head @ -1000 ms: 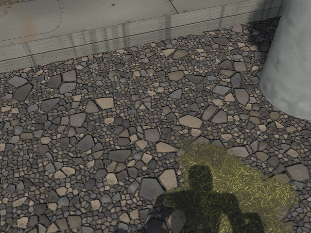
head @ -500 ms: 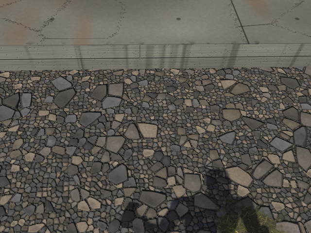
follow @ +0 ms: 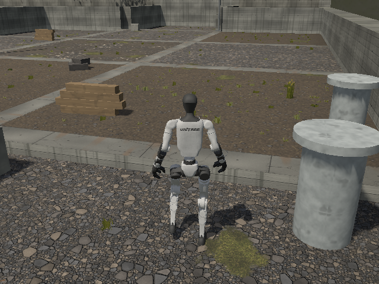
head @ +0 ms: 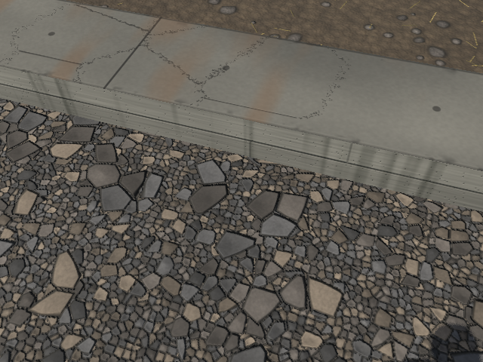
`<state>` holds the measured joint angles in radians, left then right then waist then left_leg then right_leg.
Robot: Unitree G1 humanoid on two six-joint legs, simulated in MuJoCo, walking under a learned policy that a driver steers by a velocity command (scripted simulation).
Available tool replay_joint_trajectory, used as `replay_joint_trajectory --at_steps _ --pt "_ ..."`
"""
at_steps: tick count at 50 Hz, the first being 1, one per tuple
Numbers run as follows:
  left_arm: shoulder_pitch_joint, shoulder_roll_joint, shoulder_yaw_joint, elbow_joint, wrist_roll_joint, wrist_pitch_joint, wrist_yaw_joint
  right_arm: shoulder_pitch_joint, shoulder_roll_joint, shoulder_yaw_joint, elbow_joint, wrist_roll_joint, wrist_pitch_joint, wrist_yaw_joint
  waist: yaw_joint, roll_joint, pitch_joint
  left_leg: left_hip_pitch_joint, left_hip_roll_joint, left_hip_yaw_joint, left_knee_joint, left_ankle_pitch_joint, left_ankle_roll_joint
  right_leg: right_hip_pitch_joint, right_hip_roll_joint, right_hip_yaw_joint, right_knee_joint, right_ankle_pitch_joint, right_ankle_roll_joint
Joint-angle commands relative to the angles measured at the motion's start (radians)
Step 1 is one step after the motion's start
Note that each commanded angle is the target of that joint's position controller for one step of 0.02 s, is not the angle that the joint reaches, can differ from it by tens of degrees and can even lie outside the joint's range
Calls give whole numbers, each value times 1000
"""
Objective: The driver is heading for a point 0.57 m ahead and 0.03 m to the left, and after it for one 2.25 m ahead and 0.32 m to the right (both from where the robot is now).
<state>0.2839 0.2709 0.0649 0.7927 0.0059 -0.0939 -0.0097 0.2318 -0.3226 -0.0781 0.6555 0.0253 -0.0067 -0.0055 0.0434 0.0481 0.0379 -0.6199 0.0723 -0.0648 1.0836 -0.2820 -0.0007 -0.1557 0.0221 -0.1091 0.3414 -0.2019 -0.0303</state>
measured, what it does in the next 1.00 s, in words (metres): walks ahead: left foot, then right foot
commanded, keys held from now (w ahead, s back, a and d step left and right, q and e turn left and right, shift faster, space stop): w+q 0.14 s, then w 0.66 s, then w+e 0.20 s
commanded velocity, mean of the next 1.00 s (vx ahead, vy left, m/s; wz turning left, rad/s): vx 0.50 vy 0.00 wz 0.18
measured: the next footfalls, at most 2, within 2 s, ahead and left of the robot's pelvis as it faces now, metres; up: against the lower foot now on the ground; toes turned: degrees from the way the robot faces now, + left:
left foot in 0.26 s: +0.30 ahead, +0.17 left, +0.00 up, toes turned +11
right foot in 0.80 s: +0.66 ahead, +0.00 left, +0.00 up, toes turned +10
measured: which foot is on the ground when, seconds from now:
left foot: up 0.00-0.24, down 0.26-0.82, up 0.84-1.00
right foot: down 0.00-0.28, up 0.30-0.78, down 0.80-1.00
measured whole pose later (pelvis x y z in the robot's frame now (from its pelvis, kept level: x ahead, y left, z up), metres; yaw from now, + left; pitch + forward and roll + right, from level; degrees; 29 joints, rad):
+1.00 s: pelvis +0.57 +0.07 +0.00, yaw +8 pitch +1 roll +0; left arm 0.29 0.28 0.04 0.81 0.00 -0.07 -0.03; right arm 0.20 -0.30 -0.05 0.77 -0.01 -0.09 0.00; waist 0.04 0.03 0.04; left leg -0.53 0.07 -0.05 1.05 -0.31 0.00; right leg -0.25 0.07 0.00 0.38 -0.14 -0.07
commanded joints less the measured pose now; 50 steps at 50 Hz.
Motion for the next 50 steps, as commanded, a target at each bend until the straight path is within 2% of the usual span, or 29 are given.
replay_joint_trajectory --at_steps 1,5,9,11,12,13,14,15,16,17,18,19,20,22,25,30,33,35,37,38,39,40,41,42,43,44,45,47,50 --pt "-52 157 39 -54 -2 -17 5 -28 -26 -2 -80 -3 -12 10 -15 -121 -11 -107 50 -31 -106 126 -7 85 -290 170 -193 221 -161" --pt "-29 182 43 -31 -9 -2 12 -150 -6 9 -102 -2 -26 37 28 -108 20 -44 28 41 -325 295 7 104 -264 28 -195 275 -125" --pt "32 215 51 5 -31 19 10 -232 -8 10 -141 0 -27 57 37 -106 50 -4 -4 83 -444 224 49 192 -304 -16 -161 382 -109" --pt "34 246 58 14 -43 30 12 -192 -41 -7 -142 -10 -26 58 -12 -133 7 107 -64 124 -475 120 91 234 -314 -42 -51 694 -98" --pt "25 255 58 17 -46 37 14 -98 -73 -26 -119 -15 -24 55 -77 -136 -51 246 -100 144 -512 114 119 226 -302 -66 82 826 -84" --pt "24 235 47 19 -43 40 18 66 -120 -55 -67 -12 -21 44 -164 -115 -135 495 -135 150 -569 184 150 133 -268 -98 274 827 -55" --pt "38 174 19 -2 -8 34 19 228 -201 -80 -30 -10 -10 24 -219 6 -247 814 24 -78 -541 225 202 -124 -222 -105 586 445 -14" --pt "144 61 -21 -39 5 12 5 186 -282 -79 -36 -5 -19 22 -88 222 -372 1034 268 -625 -664 14 377 -477 -35 5 908 -387 36" --pt "39 164 2 -29 -35 -10 -4 195 -185 -53 -50 -6 -33 29 -166 82 -395 1009 287 -677 -754 -51 364 -561 -55 170 999 -385 29" --pt "-56 189 10 -66 -62 -22 -7 155 -152 -40 -35 -13 -46 33 -165 67 -242 897 250 -512 -768 41 322 -628 -91 160 991 -301 16" --pt "-75 171 5 -65 -50 -28 -1 96 -129 -31 -30 -11 -53 33 -124 10 -165 762 206 -392 -773 149 289 -601 -135 157 920 -212 10" --pt "-75 169 9 -56 -28 -26 3 40 -98 -22 -31 -17 -56 33 -90 5 -116 647 171 -308 -793 243 271 -553 -161 156 855 -157 16" --pt "-44 167 11 -45 -24 -16 1 9 -71 -12 -37 -28 -61 32 -54 21 -104 572 147 -259 -825 294 264 -489 -180 167 829 -114 21" --pt "-8 135 7 -28 -20 7 -2 -5 -69 -11 -27 -26 -74 29 -26 17 -98 500 139 -211 -881 337 278 -441 -184 159 780 -76 42" --pt "-80 111 1 -49 -8 24 4 14 -92 -15 9 -26 -86 18 -33 -5 -33 455 123 -129 -933 372 276 -498 -183 153 645 46 78" --pt "-245 74 -17 -87 -13 9 -14 77 -115 -16 63 -20 -79 3 -97 0 16 464 77 -28 -950 306 220 -455 -131 117 319 323 75" --pt "-316 84 -19 -112 -19 2 -30 133 -131 -20 105 -14 -73 3 -123 -1 41 546 120 -44 -925 280 216 -468 -110 123 228 330 52" --pt "-334 97 -16 -128 -18 -2 -41 149 -136 -24 127 -9 -63 0 -116 5 44 632 157 -60 -880 333 204 -494 -103 132 188 263 22" --pt "-303 114 -12 -125 -15 -4 -46 145 -144 -28 140 -7 -53 -4 -90 21 23 694 176 -67 -825 445 182 -452 -86 122 166 179 -8" --pt "-252 131 -4 -114 -14 -5 -44 132 -152 -30 141 -9 -48 -7 -59 37 -10 707 166 -58 -763 598 168 -373 -58 96 159 139 -26" --pt "-136 160 14 -80 -13 -5 -38 113 -149 -27 141 -14 -42 -8 7 31 -84 691 124 -24 -625 758 146 -209 -22 59 139 147 -52" --pt "28 210 34 -40 -8 -2 -28 120 -117 -11 132 -25 -39 -11 73 2 -214 568 72 15 -402 687 114 67 -79 112 185 190 -94" --pt "141 315 59 -22 7 4 -23 243 -24 18 106 -27 -56 -4 43 -219 -381 176 -71 68 -2 309 31 474 -329 549 165 56 -258" --pt "174 254 44 -3 -14 8 -29 219 -32 22 118 -28 -79 3 61 -318 -444 -10 -155 -31 173 -280 10 573 -391 871 -16 -84 -319" --pt "106 205 25 -17 -24 10 -27 130 -112 3 93 -3 -97 15 64 -238 -303 -125 -85 -66 248 -255 22 489 -367 783 -44 -194 -271" --pt "37 181 20 -36 -18 14 -23 47 -114 6 71 6 -108 18 51 -160 -189 -138 -39 -38 215 -169 32 345 -326 662 -62 -160 -241" --pt "-15 167 16 -45 -10 15 -22 1 -106 7 59 -8 -113 14 24 -99 -97 -121 -4 -16 142 -99 31 195 -292 569 -86 -61 -233" --pt "-53 137 5 -58 4 10 -18 19 -87 4 62 -32 -103 9 -32 -109 -68 -3 31 -23 34 -22 20 43 -242 487 -133 96 -225" --pt "-43 160 14 -51 -15 4 -6 7 -50 14 53 -39 -88 1 -54 -124 -50 32 27 -4 -117 23 -26 -45 -216 402 -179 181 -241"
Keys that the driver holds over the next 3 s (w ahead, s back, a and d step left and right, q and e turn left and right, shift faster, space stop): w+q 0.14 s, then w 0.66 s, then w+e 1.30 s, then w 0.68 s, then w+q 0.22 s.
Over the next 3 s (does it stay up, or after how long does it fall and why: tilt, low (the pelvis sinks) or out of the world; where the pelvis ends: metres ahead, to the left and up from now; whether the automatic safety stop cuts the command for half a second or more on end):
stays up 1.51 -0.23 0.18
